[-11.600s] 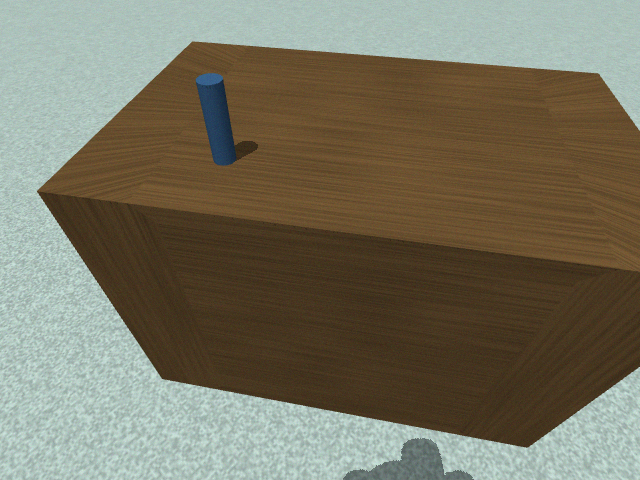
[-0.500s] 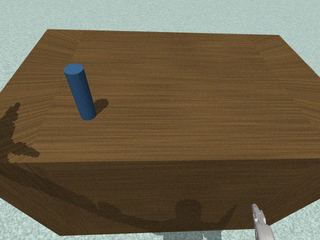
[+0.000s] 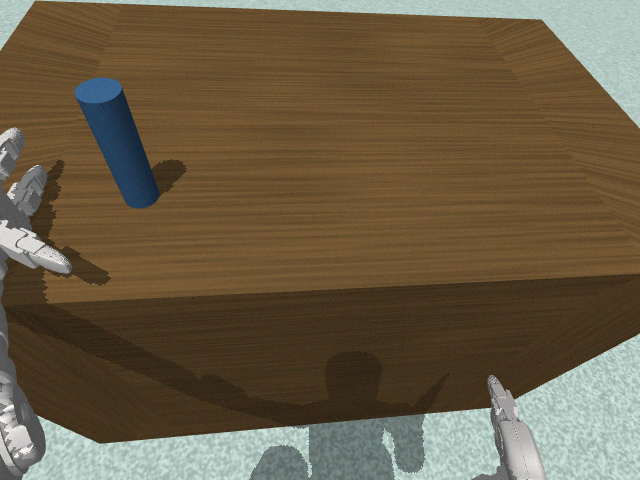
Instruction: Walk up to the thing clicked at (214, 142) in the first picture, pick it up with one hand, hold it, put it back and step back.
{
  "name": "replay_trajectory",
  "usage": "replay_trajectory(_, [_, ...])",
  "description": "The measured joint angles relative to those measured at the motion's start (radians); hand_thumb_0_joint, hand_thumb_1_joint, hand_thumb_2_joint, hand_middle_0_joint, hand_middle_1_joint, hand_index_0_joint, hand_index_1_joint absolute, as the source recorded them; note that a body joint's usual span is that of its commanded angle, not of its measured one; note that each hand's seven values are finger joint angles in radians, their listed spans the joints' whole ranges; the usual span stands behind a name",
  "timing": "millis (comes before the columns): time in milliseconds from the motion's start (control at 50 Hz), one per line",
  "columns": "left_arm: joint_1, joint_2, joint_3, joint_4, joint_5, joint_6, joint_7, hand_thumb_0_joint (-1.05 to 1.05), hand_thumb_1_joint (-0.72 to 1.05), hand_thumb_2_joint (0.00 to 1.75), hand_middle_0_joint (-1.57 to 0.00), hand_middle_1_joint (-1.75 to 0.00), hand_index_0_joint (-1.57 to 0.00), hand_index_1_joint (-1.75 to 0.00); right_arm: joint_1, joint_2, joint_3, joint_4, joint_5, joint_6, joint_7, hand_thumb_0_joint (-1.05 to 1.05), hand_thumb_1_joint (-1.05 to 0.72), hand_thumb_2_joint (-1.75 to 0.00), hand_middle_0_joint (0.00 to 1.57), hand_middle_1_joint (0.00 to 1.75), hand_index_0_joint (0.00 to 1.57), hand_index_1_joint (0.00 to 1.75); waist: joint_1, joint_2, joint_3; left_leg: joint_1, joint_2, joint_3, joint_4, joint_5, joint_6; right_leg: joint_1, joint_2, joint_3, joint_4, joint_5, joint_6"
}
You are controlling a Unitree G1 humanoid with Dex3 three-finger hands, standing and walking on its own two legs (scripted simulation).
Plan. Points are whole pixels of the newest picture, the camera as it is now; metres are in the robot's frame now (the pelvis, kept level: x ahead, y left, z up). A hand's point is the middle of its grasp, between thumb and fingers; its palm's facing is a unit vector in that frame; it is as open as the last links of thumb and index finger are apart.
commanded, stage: close in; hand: left
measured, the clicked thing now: (123, 150) +0.50 +0.21 +0.13
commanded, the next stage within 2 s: close in 0.62 s
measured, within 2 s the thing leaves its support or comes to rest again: leaves its support in 2.00 s
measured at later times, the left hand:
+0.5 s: hand (110, 201) +0.44 +0.22 +0.10, palm faces +0.12 -0.99 +0.01, open 17.4 cm
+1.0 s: hand (130, 178) +0.47 +0.20 +0.12, palm faces +0.18 -0.98 +0.02, open 16.5 cm
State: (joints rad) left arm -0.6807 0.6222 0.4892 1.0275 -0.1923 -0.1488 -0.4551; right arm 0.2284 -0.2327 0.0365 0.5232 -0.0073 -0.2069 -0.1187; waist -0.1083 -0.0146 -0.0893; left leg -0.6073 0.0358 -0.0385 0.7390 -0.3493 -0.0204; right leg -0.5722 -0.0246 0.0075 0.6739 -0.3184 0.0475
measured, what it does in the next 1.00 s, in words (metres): stands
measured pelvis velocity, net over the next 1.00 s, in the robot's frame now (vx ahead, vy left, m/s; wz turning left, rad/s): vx -0.01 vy -0.01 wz -0.02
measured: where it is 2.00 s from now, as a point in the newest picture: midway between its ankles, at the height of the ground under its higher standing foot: outside the picture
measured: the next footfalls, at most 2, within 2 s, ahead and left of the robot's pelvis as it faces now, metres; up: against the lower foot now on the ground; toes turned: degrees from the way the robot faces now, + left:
none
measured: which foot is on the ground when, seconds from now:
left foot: down 0.00-1.00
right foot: down 0.00-1.00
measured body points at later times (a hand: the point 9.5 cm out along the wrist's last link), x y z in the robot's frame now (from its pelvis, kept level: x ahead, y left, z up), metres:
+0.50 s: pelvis +0.01 +0.00 -0.01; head +0.06 +0.00 +0.43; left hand +0.43 +0.27 +0.10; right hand +0.17 -0.27 -0.07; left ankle +0.00 +0.13 -0.71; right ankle +0.00 -0.15 -0.71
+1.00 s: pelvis -0.01 -0.01 -0.02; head +0.05 +0.00 +0.43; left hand +0.45 +0.25 +0.12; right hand +0.14 -0.28 -0.06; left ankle +0.00 +0.13 -0.71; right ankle +0.00 -0.15 -0.71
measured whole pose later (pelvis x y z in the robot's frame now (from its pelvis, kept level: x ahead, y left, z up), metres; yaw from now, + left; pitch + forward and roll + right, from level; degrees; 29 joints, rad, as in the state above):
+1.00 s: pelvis -0.01 -0.01 -0.02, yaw -1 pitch +11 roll -1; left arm -0.75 0.42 0.38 0.87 -0.12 -0.14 -0.06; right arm 0.33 -0.24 -0.07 0.27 0.01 -0.04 -0.03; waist -0.11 0.00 -0.09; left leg -0.65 0.05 -0.02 0.86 -0.40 -0.03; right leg -0.65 -0.01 0.03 0.83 -0.38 0.04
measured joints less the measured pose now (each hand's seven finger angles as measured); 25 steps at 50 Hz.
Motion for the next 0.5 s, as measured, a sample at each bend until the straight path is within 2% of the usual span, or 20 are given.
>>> replay_trajectory(60, [-0.005, -0.037, 0.0, -0.038, 0.003, -0.042, 0.055, -0.02, -0.6, 0.04, -0.04, -0.06, -0.06, -0.07, 0.024, -0.009, -0.016, -0.033, -0.002, 0.016, 0.019, -0.01, 0.54, -0.05, 0.06, 0.06, 0.06, 0.05, -0.011, -0.002, 0.0, -0.028, 0.009, 0.003, 0.029, -0.013, -0.004, -0.029, 0.009, 0.005, 0.024, -0.008, -0.002])
replay_trajectory(140, [-0.01, -0.067, -0.018, -0.063, 0.013, -0.054, 0.126, -0.02, -0.59, 0.03, -0.05, -0.06, -0.07, -0.06, 0.048, -0.013, -0.037, -0.05, -0.003, 0.051, 0.041, -0.01, 0.54, -0.05, 0.06, 0.06, 0.06, 0.05, -0.017, 0.007, -0.012, -0.051, 0.017, 0.006, 0.059, -0.032, -0.005, -0.053, 0.018, 0.009, 0.05, -0.021, -0.003])
replay_trajectory(260, [0.014, -0.125, -0.049, -0.105, 0.021, -0.039, 0.217, -0.01, -0.57, 0.01, -0.06, -0.06, -0.08, -0.05, 0.057, -0.021, -0.076, -0.068, 0.005, 0.102, 0.059, -0.01, 0.54, -0.05, 0.05, 0.05, 0.05, 0.05, 0.003, 0.034, -0.032, -0.055, 0.019, 0.016, 0.092, -0.06, -0.002, -0.064, 0.019, 0.019, 0.087, -0.048, 0.0])
replay_trajectory(380, [0.054, -0.173, -0.089, -0.168, 0.013, -0.037, 0.242, -0.01, -0.53, 0.01, -0.06, -0.05, -0.08, -0.03, 0.064, -0.012, -0.085, -0.121, 0.024, 0.12, 0.068, -0.01, 0.53, -0.05, 0.05, 0.05, 0.05, 0.05, 0.026, 0.033, -0.047, -0.036, 0.012, 0.016, 0.1, -0.075, -0.003, -0.05, 0.012, 0.019, 0.11, -0.072, -0.001])
replay_trajectory(500, [0.099, -0.207, -0.121, -0.242, 0.009, 0.001, 0.249, -0.01, -0.52, 0.0, -0.06, -0.04, -0.08, -0.02, 0.08, 0.0, -0.081, -0.156, 0.031, 0.125, 0.088, -0.01, 0.53, -0.05, 0.06, 0.05, 0.05, 0.05, 0.04, 0.027, -0.048, -0.024, 0.009, 0.009, 0.103, -0.08, -0.007, -0.039, 0.009, 0.012, 0.121, -0.084, -0.004])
